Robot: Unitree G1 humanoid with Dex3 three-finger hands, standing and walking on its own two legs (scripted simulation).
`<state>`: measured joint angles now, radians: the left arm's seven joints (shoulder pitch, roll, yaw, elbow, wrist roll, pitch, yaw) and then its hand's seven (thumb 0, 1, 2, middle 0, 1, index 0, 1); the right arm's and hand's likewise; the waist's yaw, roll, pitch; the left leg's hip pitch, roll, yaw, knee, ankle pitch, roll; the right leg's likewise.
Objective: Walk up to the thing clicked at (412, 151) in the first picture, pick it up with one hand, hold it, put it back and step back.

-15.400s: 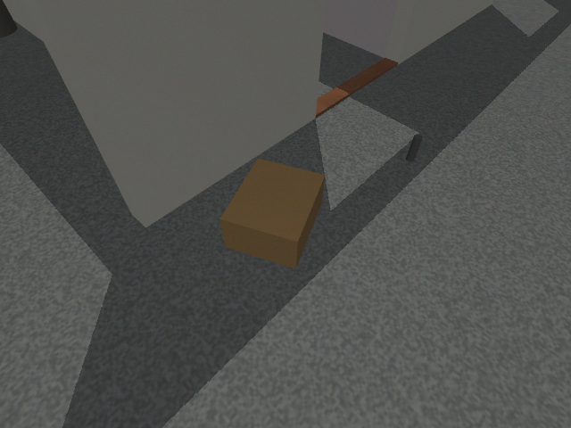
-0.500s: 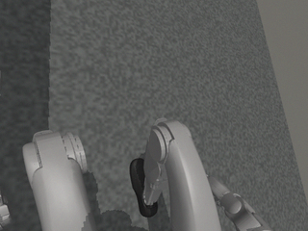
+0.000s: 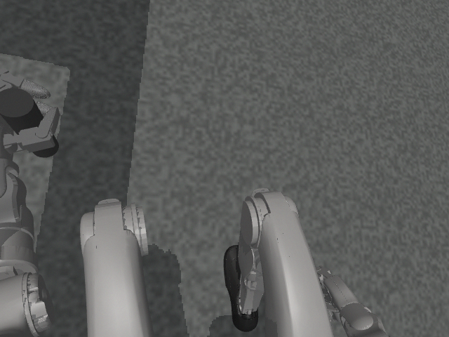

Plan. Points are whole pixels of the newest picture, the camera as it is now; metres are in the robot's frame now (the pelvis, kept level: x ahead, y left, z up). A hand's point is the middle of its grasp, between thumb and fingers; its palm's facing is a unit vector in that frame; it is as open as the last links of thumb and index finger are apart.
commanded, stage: settle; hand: left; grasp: from the side
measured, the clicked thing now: (32, 128) +0.44 +0.30 -0.08
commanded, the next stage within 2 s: lift in 0.88 s
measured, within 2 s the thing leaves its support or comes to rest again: neither
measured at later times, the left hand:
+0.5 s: hand (34, 101) +0.44 +0.27 +0.00, palm faces +0.23 -0.97 -0.07, open 5.9 cm
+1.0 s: hand (29, 90) +0.45 +0.27 +0.02, palm faces +0.24 -0.97 -0.07, open 5.9 cm
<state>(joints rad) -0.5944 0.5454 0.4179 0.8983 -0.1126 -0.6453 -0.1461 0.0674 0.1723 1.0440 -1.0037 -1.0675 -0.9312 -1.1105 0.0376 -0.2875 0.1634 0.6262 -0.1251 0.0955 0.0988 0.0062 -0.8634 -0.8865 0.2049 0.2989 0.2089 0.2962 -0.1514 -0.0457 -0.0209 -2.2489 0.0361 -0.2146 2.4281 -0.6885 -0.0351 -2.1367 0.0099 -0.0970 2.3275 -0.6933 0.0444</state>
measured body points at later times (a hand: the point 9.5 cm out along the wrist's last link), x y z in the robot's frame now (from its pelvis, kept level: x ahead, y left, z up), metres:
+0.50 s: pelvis +0.00 -0.01 +0.03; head +0.21 +0.06 +0.42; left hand +0.43 +0.32 +0.00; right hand +0.15 -0.27 -0.09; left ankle +0.08 +0.14 -0.30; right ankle +0.11 -0.13 -0.30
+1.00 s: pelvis +0.00 -0.01 +0.04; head +0.20 +0.06 +0.44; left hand +0.43 +0.32 +0.03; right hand +0.13 -0.26 -0.08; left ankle +0.08 +0.14 -0.30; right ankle +0.11 -0.13 -0.30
